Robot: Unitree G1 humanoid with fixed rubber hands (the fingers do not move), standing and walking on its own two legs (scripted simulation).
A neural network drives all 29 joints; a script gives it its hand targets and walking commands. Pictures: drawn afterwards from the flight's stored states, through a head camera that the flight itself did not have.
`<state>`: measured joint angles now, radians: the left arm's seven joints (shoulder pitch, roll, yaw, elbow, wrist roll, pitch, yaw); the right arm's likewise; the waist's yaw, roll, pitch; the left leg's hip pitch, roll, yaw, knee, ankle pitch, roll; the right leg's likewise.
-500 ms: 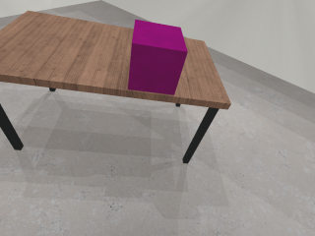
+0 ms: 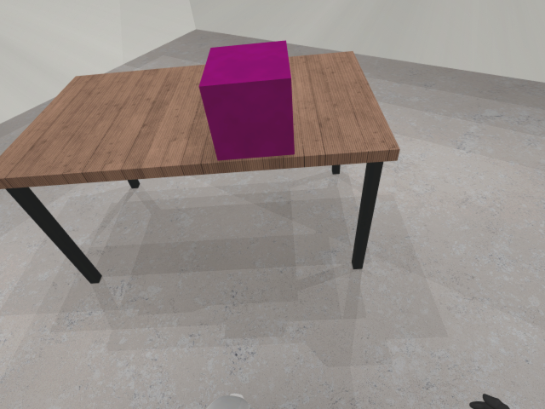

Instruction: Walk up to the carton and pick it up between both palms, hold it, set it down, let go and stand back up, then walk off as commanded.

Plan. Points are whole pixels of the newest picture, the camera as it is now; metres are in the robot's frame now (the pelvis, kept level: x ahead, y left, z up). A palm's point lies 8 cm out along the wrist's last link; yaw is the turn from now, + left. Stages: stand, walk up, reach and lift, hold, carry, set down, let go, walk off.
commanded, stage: walk off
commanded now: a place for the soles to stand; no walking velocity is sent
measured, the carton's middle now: (252, 100) +0.97 +0.09 -0.01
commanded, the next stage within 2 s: none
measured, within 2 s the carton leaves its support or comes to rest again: neither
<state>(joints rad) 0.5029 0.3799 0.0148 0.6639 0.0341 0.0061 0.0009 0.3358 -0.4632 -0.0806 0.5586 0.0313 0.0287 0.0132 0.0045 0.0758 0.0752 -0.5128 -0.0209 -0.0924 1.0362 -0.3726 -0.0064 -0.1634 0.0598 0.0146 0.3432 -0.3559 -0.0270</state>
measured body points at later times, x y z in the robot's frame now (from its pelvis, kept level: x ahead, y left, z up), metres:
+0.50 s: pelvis -0.01 +0.08 -0.03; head -0.04 +0.09 +0.42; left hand +0.08 +0.42 -0.11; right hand +0.08 -0.26 -0.09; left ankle +0.01 +0.21 -0.75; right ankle +0.08 -0.05 -0.75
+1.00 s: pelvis +0.13 +0.06 -0.04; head +0.14 +0.10 +0.41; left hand +0.20 +0.39 -0.15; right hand +0.19 -0.28 -0.09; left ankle +0.01 +0.21 -0.76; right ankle +0.22 -0.06 -0.74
